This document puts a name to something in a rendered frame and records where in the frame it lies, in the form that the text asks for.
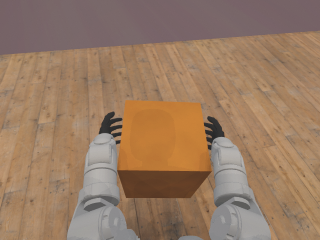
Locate carton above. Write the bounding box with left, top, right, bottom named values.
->
left=117, top=100, right=212, bottom=198

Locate robot right upper arm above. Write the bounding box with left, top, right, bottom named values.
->
left=209, top=203, right=271, bottom=240

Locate robot left thigh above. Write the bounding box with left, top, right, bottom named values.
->
left=127, top=229, right=140, bottom=240

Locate robot left upper arm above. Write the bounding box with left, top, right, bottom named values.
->
left=67, top=205, right=129, bottom=240

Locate robot left hand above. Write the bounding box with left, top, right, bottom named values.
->
left=99, top=111, right=123, bottom=145

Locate left robot forearm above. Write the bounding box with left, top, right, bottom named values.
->
left=67, top=133, right=120, bottom=237

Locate robot right hand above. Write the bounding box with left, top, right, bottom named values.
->
left=204, top=116, right=225, bottom=150

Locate right robot forearm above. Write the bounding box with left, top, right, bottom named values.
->
left=211, top=137, right=264, bottom=218

